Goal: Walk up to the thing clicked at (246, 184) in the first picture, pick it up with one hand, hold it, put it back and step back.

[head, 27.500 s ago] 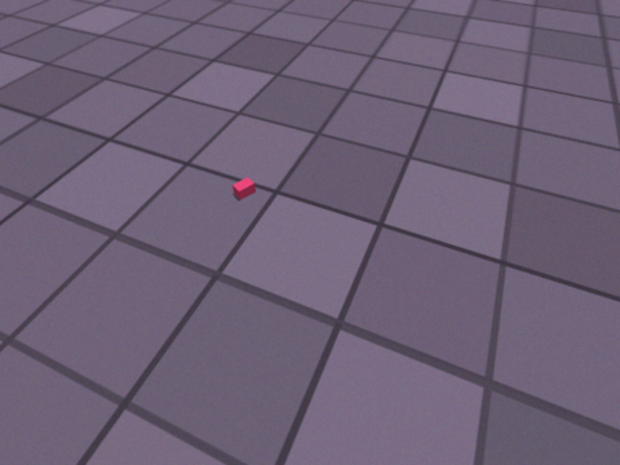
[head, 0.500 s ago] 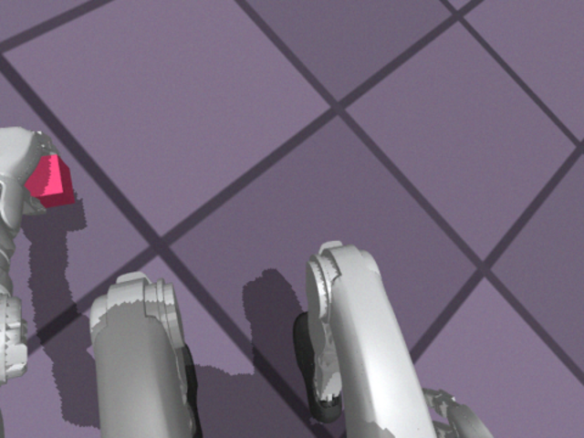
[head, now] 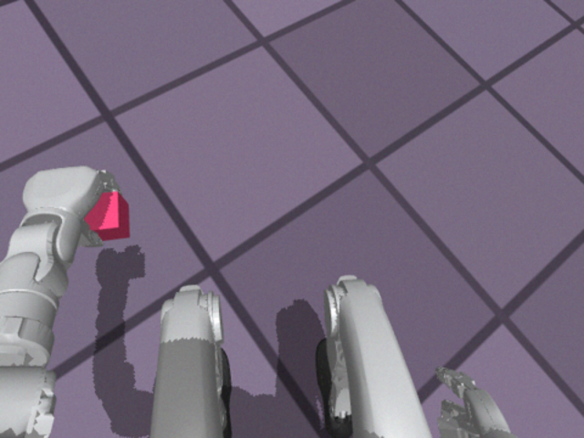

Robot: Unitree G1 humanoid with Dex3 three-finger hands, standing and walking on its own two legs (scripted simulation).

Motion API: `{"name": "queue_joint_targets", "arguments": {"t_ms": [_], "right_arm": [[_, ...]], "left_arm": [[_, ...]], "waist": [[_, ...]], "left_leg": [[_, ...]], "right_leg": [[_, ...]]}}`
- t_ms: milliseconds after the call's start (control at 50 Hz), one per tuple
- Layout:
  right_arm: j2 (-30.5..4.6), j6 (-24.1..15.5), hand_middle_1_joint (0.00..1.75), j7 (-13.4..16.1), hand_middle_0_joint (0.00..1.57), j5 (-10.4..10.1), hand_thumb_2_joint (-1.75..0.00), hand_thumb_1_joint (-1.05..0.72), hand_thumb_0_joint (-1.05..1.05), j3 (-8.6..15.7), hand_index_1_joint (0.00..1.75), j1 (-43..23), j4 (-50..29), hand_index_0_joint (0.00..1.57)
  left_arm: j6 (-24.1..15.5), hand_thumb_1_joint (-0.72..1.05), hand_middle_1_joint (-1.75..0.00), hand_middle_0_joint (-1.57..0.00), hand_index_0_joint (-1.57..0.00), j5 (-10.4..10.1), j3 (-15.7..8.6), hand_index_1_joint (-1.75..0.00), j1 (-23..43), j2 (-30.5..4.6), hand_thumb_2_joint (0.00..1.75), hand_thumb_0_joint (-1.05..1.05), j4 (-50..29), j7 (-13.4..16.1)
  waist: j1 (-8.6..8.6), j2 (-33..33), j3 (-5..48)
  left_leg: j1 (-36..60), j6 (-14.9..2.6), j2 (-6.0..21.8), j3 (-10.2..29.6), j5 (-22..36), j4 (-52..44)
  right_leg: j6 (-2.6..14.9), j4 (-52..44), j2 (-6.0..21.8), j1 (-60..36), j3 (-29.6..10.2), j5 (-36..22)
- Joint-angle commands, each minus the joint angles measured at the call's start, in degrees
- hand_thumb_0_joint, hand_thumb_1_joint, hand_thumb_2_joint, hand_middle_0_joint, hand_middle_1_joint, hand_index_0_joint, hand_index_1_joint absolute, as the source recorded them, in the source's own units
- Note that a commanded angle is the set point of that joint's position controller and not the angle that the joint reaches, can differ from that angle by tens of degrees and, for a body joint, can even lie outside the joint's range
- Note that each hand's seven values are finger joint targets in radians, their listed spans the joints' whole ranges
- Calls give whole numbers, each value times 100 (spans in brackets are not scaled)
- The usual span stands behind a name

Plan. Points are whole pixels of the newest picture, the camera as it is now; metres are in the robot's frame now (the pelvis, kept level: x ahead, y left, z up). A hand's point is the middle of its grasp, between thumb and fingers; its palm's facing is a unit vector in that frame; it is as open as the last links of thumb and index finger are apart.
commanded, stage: lift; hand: left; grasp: from above
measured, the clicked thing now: (93, 218) +0.43 +0.29 -0.13
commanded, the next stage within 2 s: hold in 0.98 s
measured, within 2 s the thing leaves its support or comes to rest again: neither
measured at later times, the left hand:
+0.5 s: hand out of the picture +0.36 +0.26 +0.11, palm faces -0.43 -0.11 -0.90, open 8.5 cm
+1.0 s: hand out of the picture +0.37 +0.24 +0.21, palm faces -0.42 -0.11 -0.90, open 8.5 cm
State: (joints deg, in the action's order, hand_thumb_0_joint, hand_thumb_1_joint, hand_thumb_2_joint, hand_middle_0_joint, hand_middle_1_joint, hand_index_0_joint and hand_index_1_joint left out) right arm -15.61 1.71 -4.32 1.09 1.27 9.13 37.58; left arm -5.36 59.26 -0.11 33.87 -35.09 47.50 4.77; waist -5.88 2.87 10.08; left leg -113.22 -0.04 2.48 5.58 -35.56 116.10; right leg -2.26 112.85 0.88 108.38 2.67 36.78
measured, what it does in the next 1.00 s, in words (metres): rises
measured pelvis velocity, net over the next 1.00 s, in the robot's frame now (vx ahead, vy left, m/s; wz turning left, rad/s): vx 0.06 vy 0.00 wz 0.06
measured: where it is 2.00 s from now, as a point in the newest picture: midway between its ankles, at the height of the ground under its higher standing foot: (277, 411)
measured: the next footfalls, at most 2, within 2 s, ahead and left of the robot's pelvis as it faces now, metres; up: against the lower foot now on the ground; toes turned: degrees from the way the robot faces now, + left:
none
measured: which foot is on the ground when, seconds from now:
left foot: down 0.00-1.00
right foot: down 0.00-1.00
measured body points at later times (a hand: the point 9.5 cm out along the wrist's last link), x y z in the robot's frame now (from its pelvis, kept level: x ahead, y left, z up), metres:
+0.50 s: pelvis +0.03 +0.00 +0.18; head +0.12 +0.01 +0.63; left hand +0.38 +0.27 +0.17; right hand +0.16 -0.25 +0.06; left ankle +0.09 +0.12 -0.41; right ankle +0.10 -0.14 -0.41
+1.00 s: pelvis +0.06 +0.00 +0.28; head +0.11 +0.00 +0.73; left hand +0.39 +0.25 +0.26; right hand +0.16 -0.26 +0.15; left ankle +0.09 +0.12 -0.41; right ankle +0.10 -0.14 -0.41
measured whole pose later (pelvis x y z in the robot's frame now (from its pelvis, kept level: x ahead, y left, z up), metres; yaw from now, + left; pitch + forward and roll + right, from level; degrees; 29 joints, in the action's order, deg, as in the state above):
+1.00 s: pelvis +0.06 +0.00 +0.28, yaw +3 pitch +10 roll -1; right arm -14.2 -0.4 2.9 -1.9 2.1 14.7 42.2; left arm 1.8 56.5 10.3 19.3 -22.0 48.0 8.1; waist -3.1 2.3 5.0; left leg -40.1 0.4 2.8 -1.0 -21.4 51.2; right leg -1.7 49.8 1.3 38.3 0.1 21.7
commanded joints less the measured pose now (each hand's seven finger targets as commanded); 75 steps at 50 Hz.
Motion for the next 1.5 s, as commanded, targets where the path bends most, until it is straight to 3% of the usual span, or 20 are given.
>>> {"name": "queue_joint_targets", "arguments": {"t_ms": [0,40,80,160,200,240,300,380,400,480,540,580,660,680,740,840,1020,1140,1280,1480], "right_arm": [[-1080,-107,30,198,20,-88,-90,-90,0,454,30,683,-450,20],[-1060,-86,30,276,20,-139,-90,-90,0,433,30,609,-466,20],[-1002,-79,30,348,20,-163,-90,-90,0,410,30,525,-467,20],[-942,-74,30,460,20,-223,-90,-90,0,387,30,440,-453,20],[-874,-81,30,518,20,-252,-90,-90,0,346,30,366,-445,20],[-856,-104,30,586,20,-278,-90,-90,0,326,30,331,-407,20],[-780,-173,30,661,20,-294,-90,-90,0,293,30,327,-365,20],[-705,-281,30,750,20,-315,-90,-90,0,282,30,351,-352,20],[-708,-313,30,765,20,-321,-90,-90,0,293,30,372,-332,20],[-670,-401,30,803,20,-327,-90,-90,0,311,30,402,-288,20],[-657,-435,30,814,20,-318,-90,-90,0,307,30,478,-235,20],[-639,-463,30,821,20,-305,-90,-90,0,308,30,529,-193,20],[-677,-465,30,817,20,-301,-90,-89,0,340,30,634,-101,20],[-646,-469,30,805,20,-302,-90,-89,0,332,30,551,-135,20],[-663,-462,30,788,20,-299,-90,-89,0,351,30,541,-135,20],[-668,-448,30,762,20,-313,-90,-89,0,361,30,529,-171,20],[-675,-429,30,767,20,-325,-90,-89,0,382,30,548,-108,20],[-703,-392,30,752,20,-341,-90,-89,0,408,30,522,-85,20],[-695,-329,30,708,20,-363,-90,-89,0,411,30,396,-219,20],[-710,-195,30,687,20,-412,-90,-89,0,429,30,334,-376,20]], "left_arm": [[208,85,-40,-122,-122,-128,-330,-40,1508,-1358,56,0,-1571,125],[300,84,-40,-121,-120,-180,-360,-40,1329,-1353,56,0,-1710,119],[370,84,-38,-120,-120,-213,-162,-38,1212,-1095,54,0,-1943,69],[537,84,-38,-120,-120,-287,-194,-38,806,-1003,53,0,-2208,35],[609,85,-37,-121,-121,-293,-14,-37,634,-784,52,0,-2172,24],[638,85,-36,-121,-121,-298,-90,-37,470,-857,51,0,-2125,18],[643,84,-38,-119,-119,-288,120,-38,361,-554,51,0,-1961,0],[617,85,-40,-120,-120,-292,271,-40,170,-372,53,0,-1766,35],[594,83,-39,-119,-119,-298,194,-40,129,-429,53,0,-1710,45],[541,84,-37,-120,-120,-237,385,-37,45,-131,50,0,-1525,130],[554,79,-38,-116,-116,-164,321,-39,157,-199,51,0,-1353,303],[557,80,-38,-117,-117,-143,462,-39,388,-50,53,0,-1342,391],[628,77,-36,-116,-115,-97,425,-38,320,-92,52,0,-1028,514],[645,78,-36,-117,-116,-114,559,-38,283,52,54,0,-962,527],[701,79,-35,-118,-117,-140,479,-37,312,-32,54,0,-903,583],[719,79,-31,-120,-118,-205,647,-33,270,182,52,0,-850,559],[749,77,-32,-118,-116,-241,648,-34,359,168,52,0,-1024,544],[734,75,-32,-115,-114,-175,675,-32,268,131,47,0,-954,388],[671,76,-31,-116,-116,-197,723,-32,170,208,47,0,-1063,190],[677,76,-29,-115,-115,-173,685,-29,178,140,46,0,-1512,-53]], "waist": [[-40,861,3489],[-8,775,3305],[-26,833,3224],[72,728,3185],[12,623,2909],[80,514,2537],[25,484,2232],[60,156,1916],[111,184,1881],[163,210,1752],[198,126,1635],[127,184,1632],[184,57,1456],[210,-14,1295],[273,46,1345],[254,-79,1097],[288,-82,1101],[346,-139,1058],[410,-194,792],[447,-169,810]], "left_leg": [[3486,-148,-124,-164,148,-2247],[3712,-143,-113,-112,35,-2588],[4012,-126,-110,-140,38,-2880],[4705,-105,-93,-160,408,-3401],[4951,-96,-89,-178,377,-3683],[5083,-94,-78,-160,201,-4037],[5478,-68,-62,-136,334,-4445],[5795,-83,-127,-295,638,-4833],[5939,-69,-115,-274,628,-4984],[6522,-23,-101,-262,900,-5465],[6741,-31,-165,-357,1107,-5726],[7007,-28,-185,-409,1246,-5909],[7366,-25,-209,-453,1580,-6266],[7426,-23,-221,-465,1515,-6389],[7813,-9,-232,-498,1701,-6647],[8207,-4,-243,-527,1714,-7093],[8884,2,-256,-617,2374,-7566],[9242,10,-272,-680,2901,-7792],[9397,4,-295,-721,2940,-8087],[9754,-5,-290,-783,3308,-8293]], "right_leg": [[350,-1934,-245,-2152,192,-643],[327,-2207,-233,-2388,178,-575],[325,-2481,-233,-2649,147,-598],[319,-2954,-217,-3281,98,-878],[314,-3279,-229,-3537,75,-859],[309,-3589,-232,-3823,38,-714],[317,-3952,-244,-4165,9,-800],[329,-4649,-246,-4858,-112,-925],[330,-4744,-246,-5016,-129,-909],[339,-5172,-261,-5425,-168,-1133],[323,-5553,-281,-5910,-199,-1283],[313,-5772,-288,-6114,-215,-1415],[296,-6163,-279,-6570,-259,-1723],[285,-6289,-269,-6636,-251,-1652],[274,-6540,-264,-6960,-262,-1825],[266,-6962,-255,-7271,-251,-1834],[238,-7462,-241,-7936,-309,-2482],[233,-7658,-247,-8307,-302,-2928],[237,-7897,-265,-8556,-293,-2947],[242,-8050,-281,-8838,-304,-3294]]}}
